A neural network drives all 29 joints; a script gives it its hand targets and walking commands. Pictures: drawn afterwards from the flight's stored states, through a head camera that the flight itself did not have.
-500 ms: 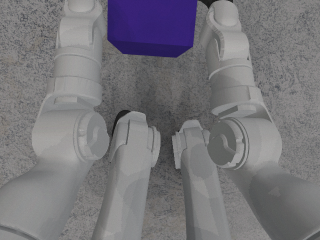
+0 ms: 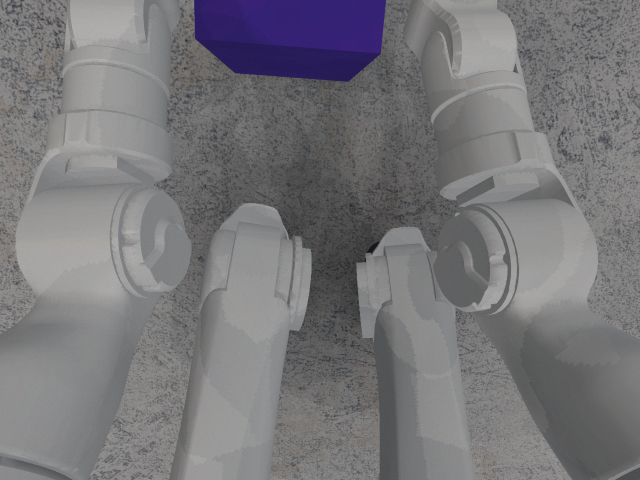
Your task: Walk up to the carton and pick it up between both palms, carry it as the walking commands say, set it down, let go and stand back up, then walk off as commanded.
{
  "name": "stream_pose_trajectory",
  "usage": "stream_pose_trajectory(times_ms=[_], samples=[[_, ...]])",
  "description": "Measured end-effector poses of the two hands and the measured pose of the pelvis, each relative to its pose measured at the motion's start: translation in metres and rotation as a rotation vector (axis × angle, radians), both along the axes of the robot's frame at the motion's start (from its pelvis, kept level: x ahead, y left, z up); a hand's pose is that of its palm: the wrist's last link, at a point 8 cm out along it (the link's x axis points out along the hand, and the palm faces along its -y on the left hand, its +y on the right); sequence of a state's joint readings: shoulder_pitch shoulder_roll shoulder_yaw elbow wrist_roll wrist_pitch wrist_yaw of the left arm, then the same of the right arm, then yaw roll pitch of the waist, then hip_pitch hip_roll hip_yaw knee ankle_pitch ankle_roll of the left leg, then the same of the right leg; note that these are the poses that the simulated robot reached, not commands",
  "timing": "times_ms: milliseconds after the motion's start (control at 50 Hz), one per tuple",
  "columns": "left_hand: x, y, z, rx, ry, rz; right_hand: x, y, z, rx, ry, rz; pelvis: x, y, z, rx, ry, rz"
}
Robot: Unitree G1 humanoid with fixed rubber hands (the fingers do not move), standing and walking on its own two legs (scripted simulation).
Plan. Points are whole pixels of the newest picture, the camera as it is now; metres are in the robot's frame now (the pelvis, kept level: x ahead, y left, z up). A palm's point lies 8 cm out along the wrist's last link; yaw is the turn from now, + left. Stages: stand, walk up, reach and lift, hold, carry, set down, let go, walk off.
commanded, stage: set down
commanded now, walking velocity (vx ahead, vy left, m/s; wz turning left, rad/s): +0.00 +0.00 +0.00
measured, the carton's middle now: out of the picture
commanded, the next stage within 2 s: none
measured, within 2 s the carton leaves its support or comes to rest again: rests again in 0.44 s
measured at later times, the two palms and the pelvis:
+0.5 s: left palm out of the picture +0.53 +0.23 -0.20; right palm out of the picture +0.56 -0.02 -0.20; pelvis -0.01 +0.00 -0.02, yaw -1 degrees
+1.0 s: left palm out of the picture +0.53 +0.22 -0.21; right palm out of the picture +0.56 -0.03 -0.21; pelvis +0.00 +0.00 -0.03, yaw -1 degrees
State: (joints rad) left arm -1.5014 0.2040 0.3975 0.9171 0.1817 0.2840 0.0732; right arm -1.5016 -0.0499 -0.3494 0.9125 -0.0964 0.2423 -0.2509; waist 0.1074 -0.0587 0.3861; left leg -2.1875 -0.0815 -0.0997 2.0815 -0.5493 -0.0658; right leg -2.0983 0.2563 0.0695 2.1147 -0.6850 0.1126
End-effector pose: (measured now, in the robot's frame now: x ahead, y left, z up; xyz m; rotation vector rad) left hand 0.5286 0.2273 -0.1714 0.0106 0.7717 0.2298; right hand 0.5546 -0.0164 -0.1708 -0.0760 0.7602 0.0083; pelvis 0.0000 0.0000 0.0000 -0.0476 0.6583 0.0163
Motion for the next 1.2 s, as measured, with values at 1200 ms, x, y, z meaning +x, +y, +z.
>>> stream_pose_trajectory(times_ms=[1200], samples=[[-0.003, -0.002, -0.041, -0.078, -0.004, -0.068, 0.006, -0.011, -0.040, 0.059, 0.001, 0.079, -0.002, -0.003, -0.028, 0.041, -0.085, -0.042]])
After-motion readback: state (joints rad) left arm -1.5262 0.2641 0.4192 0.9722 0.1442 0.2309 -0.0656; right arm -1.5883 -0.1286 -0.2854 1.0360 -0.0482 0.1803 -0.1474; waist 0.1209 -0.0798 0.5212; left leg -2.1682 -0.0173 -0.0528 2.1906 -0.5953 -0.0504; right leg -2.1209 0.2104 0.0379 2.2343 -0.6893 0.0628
